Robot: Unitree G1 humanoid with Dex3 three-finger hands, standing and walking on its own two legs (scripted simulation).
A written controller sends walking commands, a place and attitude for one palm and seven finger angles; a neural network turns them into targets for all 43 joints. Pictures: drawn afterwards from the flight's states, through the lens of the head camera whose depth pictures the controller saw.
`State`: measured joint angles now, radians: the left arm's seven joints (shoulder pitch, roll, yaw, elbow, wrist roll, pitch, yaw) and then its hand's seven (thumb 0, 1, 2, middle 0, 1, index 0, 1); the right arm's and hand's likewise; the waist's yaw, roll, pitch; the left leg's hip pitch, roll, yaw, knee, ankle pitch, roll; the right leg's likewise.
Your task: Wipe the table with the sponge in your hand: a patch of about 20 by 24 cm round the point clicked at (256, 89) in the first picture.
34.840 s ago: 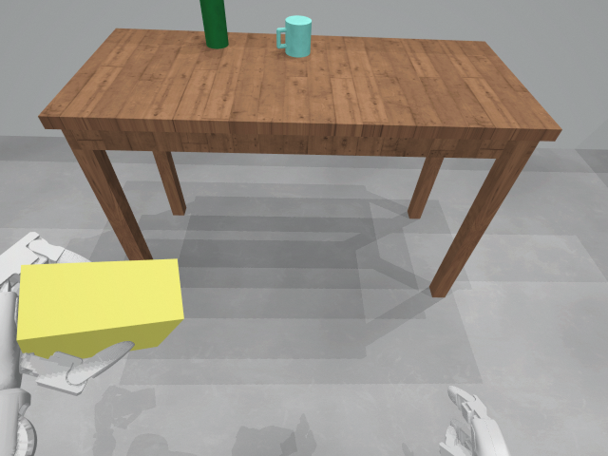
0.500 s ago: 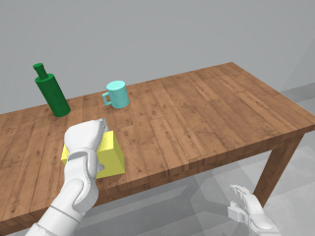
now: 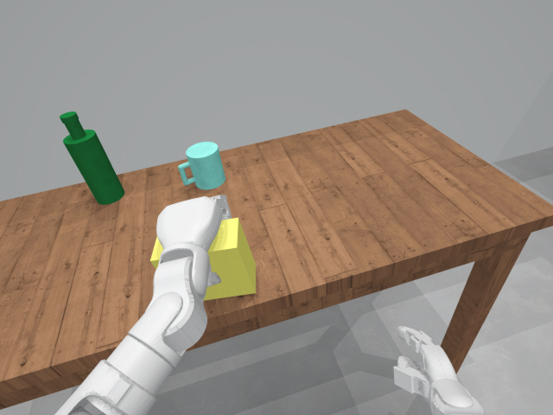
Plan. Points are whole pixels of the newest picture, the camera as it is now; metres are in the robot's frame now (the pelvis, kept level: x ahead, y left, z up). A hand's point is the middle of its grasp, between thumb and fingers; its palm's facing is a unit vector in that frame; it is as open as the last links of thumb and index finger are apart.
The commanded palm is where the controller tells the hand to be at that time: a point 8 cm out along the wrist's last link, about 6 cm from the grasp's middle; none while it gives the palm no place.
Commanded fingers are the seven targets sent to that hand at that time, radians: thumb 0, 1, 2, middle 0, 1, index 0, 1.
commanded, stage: wipe forward along the third lane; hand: left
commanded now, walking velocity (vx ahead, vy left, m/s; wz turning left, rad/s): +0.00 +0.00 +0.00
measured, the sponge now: (212, 269) +0.32 +0.16 +0.06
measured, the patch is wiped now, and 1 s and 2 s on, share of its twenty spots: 0.75 0.95 1.00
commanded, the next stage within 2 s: wipe back along the third lane in 1.70 s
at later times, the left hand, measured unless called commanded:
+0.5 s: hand (208, 227) +0.37 +0.16 +0.12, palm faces +0.03 -0.07 -1.00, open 10.1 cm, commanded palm +0.35 +0.17 +0.16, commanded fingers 0.00 0.10 1.30 -1.20 -1.60 -1.20 -1.60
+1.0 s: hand (209, 209) +0.41 +0.18 +0.12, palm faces -0.02 -0.06 -1.00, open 10.1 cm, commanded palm +0.40 +0.19 +0.16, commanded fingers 0.00 0.10 1.30 -1.20 -1.60 -1.20 -1.60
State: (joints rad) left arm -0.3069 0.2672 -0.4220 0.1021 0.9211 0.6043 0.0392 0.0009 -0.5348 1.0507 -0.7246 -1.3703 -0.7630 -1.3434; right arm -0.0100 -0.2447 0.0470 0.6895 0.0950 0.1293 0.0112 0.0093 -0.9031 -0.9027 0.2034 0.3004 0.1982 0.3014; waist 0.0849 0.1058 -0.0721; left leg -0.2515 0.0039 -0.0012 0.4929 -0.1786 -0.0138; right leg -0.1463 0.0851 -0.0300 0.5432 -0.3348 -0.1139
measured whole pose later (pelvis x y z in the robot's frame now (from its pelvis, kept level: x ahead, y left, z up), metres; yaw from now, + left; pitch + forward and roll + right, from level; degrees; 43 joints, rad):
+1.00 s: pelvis +0.01 -0.01 +0.00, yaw +0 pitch +2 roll +2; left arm -0.69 0.28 -0.28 0.70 0.94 0.51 0.02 0.00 -0.55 1.06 -0.74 -1.37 -0.78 -1.34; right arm 0.09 -0.27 0.03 0.73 0.10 0.18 -0.05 0.01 -0.90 -0.90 0.20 0.30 0.20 0.30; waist 0.01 0.07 -0.11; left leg -0.37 0.02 -0.01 0.51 -0.19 0.01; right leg -0.25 0.11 -0.04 0.54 -0.33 -0.13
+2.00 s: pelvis +0.03 +0.04 +0.00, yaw -1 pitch +9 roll -1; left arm -0.91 0.29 -0.21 1.00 0.97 0.43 0.11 0.01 -0.55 1.06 -0.73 -1.38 -0.76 -1.36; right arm 0.21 -0.27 -0.02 0.76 0.08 0.18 -0.01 0.00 -0.90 -0.90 0.20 0.30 0.20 0.30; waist -0.05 0.07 -0.15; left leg -0.48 0.00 0.02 0.56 -0.23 0.03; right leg -0.34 0.08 0.00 0.51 -0.33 -0.06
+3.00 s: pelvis +0.02 +0.03 +0.00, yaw +1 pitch +0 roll +0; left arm -0.60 0.17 -0.45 0.56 0.93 0.66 0.10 0.00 -0.51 1.05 -0.69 -1.41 -0.72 -1.40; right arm 0.03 -0.26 0.03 0.69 0.11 0.28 0.04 0.01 -0.91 -0.90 0.20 0.30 0.20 0.30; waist 0.05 0.08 -0.14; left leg -0.31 -0.02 -0.01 0.51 -0.21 0.01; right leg -0.17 0.07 -0.03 0.50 -0.34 -0.08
